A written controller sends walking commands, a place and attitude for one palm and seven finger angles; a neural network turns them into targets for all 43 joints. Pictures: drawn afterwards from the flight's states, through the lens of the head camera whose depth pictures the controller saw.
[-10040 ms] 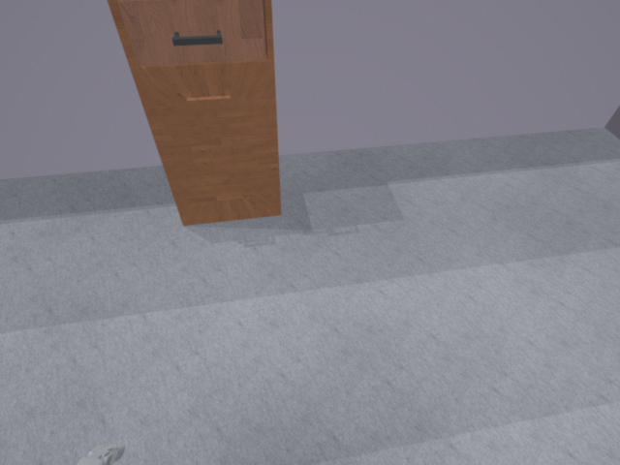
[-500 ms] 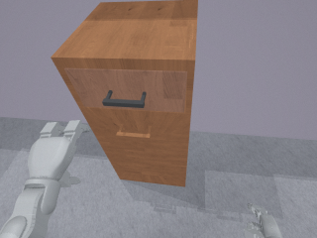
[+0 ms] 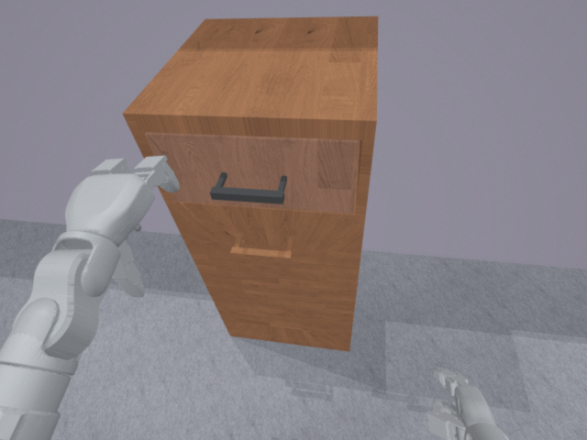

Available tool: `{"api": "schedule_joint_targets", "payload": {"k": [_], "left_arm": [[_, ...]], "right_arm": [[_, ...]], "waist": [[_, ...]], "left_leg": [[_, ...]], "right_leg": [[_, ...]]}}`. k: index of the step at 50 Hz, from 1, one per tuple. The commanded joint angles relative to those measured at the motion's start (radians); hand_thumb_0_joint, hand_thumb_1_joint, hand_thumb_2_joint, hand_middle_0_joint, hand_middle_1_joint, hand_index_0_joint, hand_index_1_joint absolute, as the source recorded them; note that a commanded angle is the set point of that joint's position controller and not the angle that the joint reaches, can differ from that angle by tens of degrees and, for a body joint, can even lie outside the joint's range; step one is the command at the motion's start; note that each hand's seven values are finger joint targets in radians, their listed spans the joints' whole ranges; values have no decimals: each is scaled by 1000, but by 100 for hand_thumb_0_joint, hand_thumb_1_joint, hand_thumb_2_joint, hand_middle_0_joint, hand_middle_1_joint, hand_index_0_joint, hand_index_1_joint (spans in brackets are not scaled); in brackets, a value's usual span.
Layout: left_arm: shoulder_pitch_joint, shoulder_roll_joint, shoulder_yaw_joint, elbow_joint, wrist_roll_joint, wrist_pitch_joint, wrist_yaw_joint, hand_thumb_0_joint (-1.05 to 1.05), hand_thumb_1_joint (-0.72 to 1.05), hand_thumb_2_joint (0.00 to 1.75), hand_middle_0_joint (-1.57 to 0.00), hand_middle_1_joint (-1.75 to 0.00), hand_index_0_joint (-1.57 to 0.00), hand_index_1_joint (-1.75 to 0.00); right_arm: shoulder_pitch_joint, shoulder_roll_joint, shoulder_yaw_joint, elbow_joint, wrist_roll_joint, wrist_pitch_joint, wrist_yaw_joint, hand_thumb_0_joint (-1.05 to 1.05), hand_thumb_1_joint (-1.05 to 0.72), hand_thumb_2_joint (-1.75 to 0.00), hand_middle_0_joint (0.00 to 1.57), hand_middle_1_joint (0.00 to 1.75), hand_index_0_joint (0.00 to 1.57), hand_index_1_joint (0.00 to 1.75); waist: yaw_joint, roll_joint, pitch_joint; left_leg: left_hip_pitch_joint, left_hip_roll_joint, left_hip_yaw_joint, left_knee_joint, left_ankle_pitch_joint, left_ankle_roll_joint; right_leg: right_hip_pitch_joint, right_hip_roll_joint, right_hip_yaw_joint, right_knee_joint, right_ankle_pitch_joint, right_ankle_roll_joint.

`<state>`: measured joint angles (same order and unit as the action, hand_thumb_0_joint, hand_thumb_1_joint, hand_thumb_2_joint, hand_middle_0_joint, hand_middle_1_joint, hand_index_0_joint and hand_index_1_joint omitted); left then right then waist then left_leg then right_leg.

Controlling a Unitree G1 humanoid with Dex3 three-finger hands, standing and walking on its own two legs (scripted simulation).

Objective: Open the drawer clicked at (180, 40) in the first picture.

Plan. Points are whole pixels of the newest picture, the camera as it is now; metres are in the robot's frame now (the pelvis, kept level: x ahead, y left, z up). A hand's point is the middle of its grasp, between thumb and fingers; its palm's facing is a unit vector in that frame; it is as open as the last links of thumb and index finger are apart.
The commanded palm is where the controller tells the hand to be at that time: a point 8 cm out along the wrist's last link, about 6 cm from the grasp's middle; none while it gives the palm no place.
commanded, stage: raise the hand with hooked fingers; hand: left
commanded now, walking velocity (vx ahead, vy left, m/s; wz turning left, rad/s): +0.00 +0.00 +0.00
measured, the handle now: (249, 187) +0.53 +0.16 +0.03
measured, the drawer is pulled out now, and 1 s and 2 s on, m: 0.00 0.00 0.00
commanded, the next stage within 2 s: move the hooked fingers above the handle in 0.30 s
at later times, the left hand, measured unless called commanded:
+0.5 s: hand (133, 250) +0.30 +0.25 +0.13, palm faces +0.05 -0.08 -1.00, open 13.9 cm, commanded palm +0.28 +0.24 +0.19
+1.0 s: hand (195, 223) +0.37 +0.20 +0.10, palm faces -0.05 -0.06 -1.00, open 13.9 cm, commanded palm +0.35 +0.20 +0.17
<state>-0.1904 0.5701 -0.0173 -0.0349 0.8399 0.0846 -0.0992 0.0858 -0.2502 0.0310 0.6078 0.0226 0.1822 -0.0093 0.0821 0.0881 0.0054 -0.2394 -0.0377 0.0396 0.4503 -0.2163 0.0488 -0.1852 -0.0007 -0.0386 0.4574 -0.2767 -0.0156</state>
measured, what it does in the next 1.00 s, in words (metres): stands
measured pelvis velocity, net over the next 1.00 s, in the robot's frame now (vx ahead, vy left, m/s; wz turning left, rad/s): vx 0.01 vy -0.02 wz -0.01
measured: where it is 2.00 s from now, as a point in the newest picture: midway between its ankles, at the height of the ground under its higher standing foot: outside the picture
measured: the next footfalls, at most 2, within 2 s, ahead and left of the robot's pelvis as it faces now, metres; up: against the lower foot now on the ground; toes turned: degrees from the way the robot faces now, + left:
none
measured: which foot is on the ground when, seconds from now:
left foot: down 0.00-1.00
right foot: down 0.00-1.00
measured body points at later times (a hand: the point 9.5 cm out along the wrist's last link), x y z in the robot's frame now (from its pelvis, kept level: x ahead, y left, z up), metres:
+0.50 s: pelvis -0.02 +0.01 +0.00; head -0.01 -0.03 +0.45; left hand +0.29 +0.25 +0.18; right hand +0.18 -0.21 -0.11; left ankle +0.01 +0.09 -0.74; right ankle -0.02 -0.11 -0.74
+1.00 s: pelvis +0.01 -0.02 +0.00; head +0.04 -0.05 +0.45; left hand +0.37 +0.20 +0.16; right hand +0.16 -0.26 -0.13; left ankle +0.01 +0.09 -0.74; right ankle -0.02 -0.11 -0.74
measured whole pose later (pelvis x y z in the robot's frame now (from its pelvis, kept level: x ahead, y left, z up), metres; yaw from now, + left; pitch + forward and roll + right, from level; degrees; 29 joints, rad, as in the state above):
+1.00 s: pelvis +0.01 -0.02 +0.00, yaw -1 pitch +3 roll +1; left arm -0.34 0.51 -0.11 0.22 0.89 0.03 -0.08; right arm 0.18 -0.28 0.00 0.64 0.03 0.18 -0.02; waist 0.04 0.08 -0.02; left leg -0.29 -0.02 0.04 0.45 -0.22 0.03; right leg -0.25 0.01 -0.03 0.48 -0.29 -0.04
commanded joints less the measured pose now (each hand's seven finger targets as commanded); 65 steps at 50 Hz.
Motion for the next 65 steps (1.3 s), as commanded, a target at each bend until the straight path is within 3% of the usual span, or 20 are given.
{"api": "schedule_joint_targets", "payload": {"k": [1, 7, 13, 20, 23, 27, 30, 33, 36, 42, 45, 46, 48, 49, 54, 59, 60, 62, 64, 65], "left_arm": [[-172, 209, 142, -168, -15, -31, -4, 0, -50, 30, -30, -120, -30, -120], [-243, 244, 186, -284, -8, -117, 56, 0, -50, 30, -30, -120, -30, -120], [-255, 251, 213, -203, -5, -115, 121, 0, -50, 30, -30, -120, -30, -120], [-238, 172, 96, -164, 0, -50, 75, 0, -50, 30, -30, -120, -30, -120], [-340, 109, 13, -152, 14, -53, 52, 0, -50, 30, -30, -120, -30, -120], [-462, 139, 15, -114, 44, -93, 70, 0, -50, 30, -30, -120, -30, -120], [-530, 171, 50, -104, 62, -121, 113, 0, -50, 30, -30, -120, -30, -120], [-532, 217, 121, 14, 57, -101, 153, 0, -50, 30, -30, -120, -30, -120], [-530, 173, 87, 119, 57, -60, 164, 0, -50, 30, -30, -120, -30, -120], [-498, 115, -7, 119, 73, -5, 100, 0, -50, 30, -30, -120, -30, -120], [-478, 105, -19, 68, 54, -36, 55, 0, -50, 30, -30, -120, -30, -120], [-463, 136, 15, 62, 49, -51, 50, 0, -50, 30, -30, -120, -30, -120], [-467, 163, 45, 15, 43, -89, 52, 0, -50, 30, -30, -120, -30, -120], [-517, 136, 18, -12, 39, -110, 62, 0, -50, 30, -30, -120, -30, -120], [-573, 192, 108, 11, 58, -148, 166, 0, -50, 30, -30, -120, -30, -120], [-593, 139, 67, 130, 86, -64, 229, 0, -50, 30, -30, -120, -30, -120], [-567, 164, 88, 155, 92, -40, 229, 0, -50, 30, -30, -120, -30, -120], [-584, 90, -6, 208, 99, 10, 201, 0, -50, 30, -30, -120, -30, -120], [-593, 52, -63, 243, 97, 39, 158, 0, -50, 30, -30, -120, -30, -120], [-593, 68, -57, 254, 96, 47, 136, 0, -50, 30, -30, -120, -30, -120]], "right_arm": [[-113, -124, -46, -165, -1, -46, 5, 0, -90, -90, 20, 30, 20, 30], [-99, -117, -56, -159, -9, -72, 7, 0, -90, -90, 20, 30, 20, 30], [-90, -120, -62, -128, 1, -84, 8, 0, -90, -90, 20, 30, 20, 30], [-108, -122, -58, -136, 8, -73, 6, 0, -90, -90, 20, 30, 20, 30], [-110, -119, -51, -140, 12, -79, -2, 0, -90, -90, 20, 30, 20, 30], [-85, -114, -49, -121, 3, -88, -19, 0, -90, -90, 20, 30, 20, 30], [-73, -105, -49, -108, -1, -97, -22, 0, -90, -90, 20, 30, 20, 30], [-61, -109, -47, -89, 3, -88, -20, 0, -90, -90, 20, 30, 20, 30], [-59, -109, -46, -81, 9, -75, -17, 0, -90, -90, 20, 30, 20, 30], [-52, -126, -59, -118, 12, -54, -11, 0, -90, -90, 20, 30, 20, 30], [-38, -131, -65, -136, 10, -53, -13, 0, -90, -90, 20, 30, 20, 30], [-32, -133, -69, -131, 9, -52, -16, 0, -90, -90, 20, 30, 20, 30], [-31, -134, -72, -134, 6, -52, -18, 0, -90, -90, 20, 30, 20, 30], [-24, -128, -72, -128, 6, -55, -21, 0, -90, -90, 20, 30, 20, 30], [19, -121, -87, -91, 6, -64, -17, 0, -90, -90, 20, 30, 20, 30], [24, -120, -92, -74, 9, -59, -4, 0, -90, -90, 20, 30, 20, 30], [20, -124, -91, -72, 9, -55, -4, 0, -90, -90, 20, 30, 20, 30], [2, -127, -84, -82, 13, -41, -5, 0, -90, -90, 20, 30, 20, 30], [-1, -132, -84, -93, 21, -31, -6, 0, -90, -90, 20, 30, 20, 30], [4, -136, -83, -96, 21, -24, -10, 0, -90, -90, 20, 30, 20, 30]], "waist": [[4, -85, -242], [11, 3, -278], [13, -2, -245], [-7, -48, -225], [-40, -63, -186], [-41, -51, -211], [-21, -5, -270], [-6, -20, -276], [-8, -58, -250], [-25, -91, -325], [-31, -116, -343], [-31, -140, -336], [-25, -115, -342], [-37, -95, -344], [-25, -55, -378], [-29, -78, -410], [-24, -95, -420], [-46, -128, -387], [-65, -141, -355], [-67, -156, -358]], "left_leg": [[111, 15, -44, -55, 290, -15], [156, 22, -65, -60, 289, -19], [132, 26, -72, -80, 206, -27], [124, 25, -61, -94, 142, -23], [119, 24, -71, -97, 71, -18], [130, 19, -78, -98, 32, -16], [146, 14, -80, -84, 99, -21], [119, 15, -64, -76, 136, -25], [87, 18, -41, -74, 148, -24], [93, 11, -21, -39, 237, -7], [88, 2, -22, -21, 277, 4], [88, 2, -21, -14, 292, 7], [85, -3, -24, -2, 321, 8], [95, -5, -24, 3, 323, 8], [97, -5, -23, 30, 366, -2], [71, -4, -2, 50, 379, -5], [62, -3, 0, 50, 385, -4], [40, -7, 9, 47, 341, -2], [31, -7, 9, 51, 318, 2], [30, -8, 4, 51, 313, 4]], "right_leg": [[72, 11, 26, -51, 272, -16], [35, 17, 21, -55, 196, -22], [9, 24, 17, -66, 117, -25], [6, 15, 18, -78, 84, -18], [-44, 21, 16, -86, 46, -16], [-57, 19, 16, -80, 22, -20], [-30, 22, 16, -62, 59, -31], [-11, 25, 18, -64, 76, -31], [-9, 16, 19, -65, 96, -27], [42, 7, 40, -42, 241, -21], [64, 3, 46, -26, 330, -16], [64, 5, 47, -22, 360, -13], [67, 7, 53, -12, 396, -13], [46, 6, 50, -6, 392, -12], [18, 15, 49, 18, 393, -19], [28, 10, 51, 39, 445, -17], [47, 9, 52, 43, 472, -16], [34, 3, 54, 38, 475, -7], [14, 3, 55, 33, 469, -4], [19, 5, 53, 35, 469, -4]]}}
